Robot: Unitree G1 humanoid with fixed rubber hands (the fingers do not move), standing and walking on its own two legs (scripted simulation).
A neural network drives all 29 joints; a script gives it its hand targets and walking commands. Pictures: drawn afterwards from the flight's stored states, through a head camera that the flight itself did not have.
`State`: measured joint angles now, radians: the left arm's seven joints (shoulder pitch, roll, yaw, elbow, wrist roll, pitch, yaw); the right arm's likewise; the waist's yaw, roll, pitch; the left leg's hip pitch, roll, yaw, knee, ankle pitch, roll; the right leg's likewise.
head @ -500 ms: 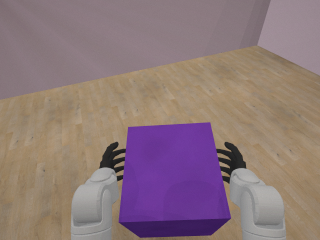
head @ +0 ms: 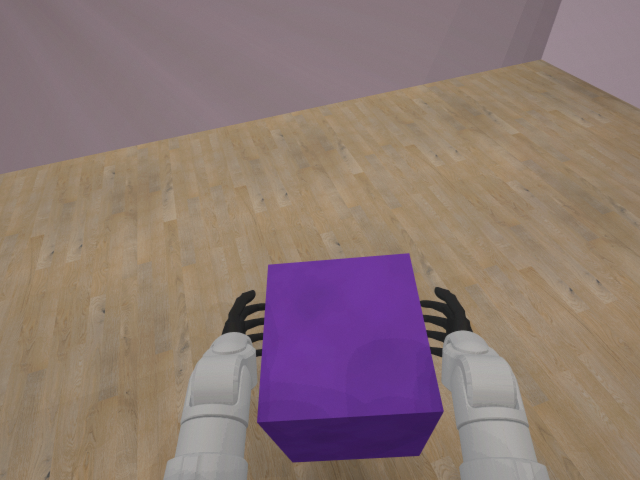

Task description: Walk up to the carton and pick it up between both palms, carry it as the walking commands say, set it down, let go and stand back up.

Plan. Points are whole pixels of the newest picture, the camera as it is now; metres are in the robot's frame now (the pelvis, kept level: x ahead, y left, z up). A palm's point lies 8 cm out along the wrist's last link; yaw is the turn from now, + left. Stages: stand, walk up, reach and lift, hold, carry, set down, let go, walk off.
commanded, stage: hold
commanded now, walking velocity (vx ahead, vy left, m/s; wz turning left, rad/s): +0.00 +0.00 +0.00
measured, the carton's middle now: (347, 364) +0.30 -0.01 -0.06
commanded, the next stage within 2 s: set down in 0.22 s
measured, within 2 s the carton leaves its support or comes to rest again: neither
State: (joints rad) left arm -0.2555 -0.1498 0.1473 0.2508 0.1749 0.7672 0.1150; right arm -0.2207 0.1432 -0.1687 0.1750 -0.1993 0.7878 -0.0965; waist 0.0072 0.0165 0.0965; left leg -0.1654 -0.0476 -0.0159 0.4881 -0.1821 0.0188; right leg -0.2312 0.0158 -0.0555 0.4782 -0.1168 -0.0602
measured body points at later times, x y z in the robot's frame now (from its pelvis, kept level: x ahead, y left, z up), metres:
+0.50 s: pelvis +0.05 +0.01 +0.00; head +0.00 +0.01 +0.45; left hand +0.36 +0.14 +0.02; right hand +0.34 -0.15 +0.02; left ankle +0.06 +0.11 -0.73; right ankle +0.10 -0.08 -0.73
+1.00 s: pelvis +0.01 +0.04 -0.03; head +0.08 +0.02 +0.42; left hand +0.38 +0.13 -0.04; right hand +0.34 -0.16 -0.07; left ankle +0.06 +0.11 -0.73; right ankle +0.10 -0.08 -0.73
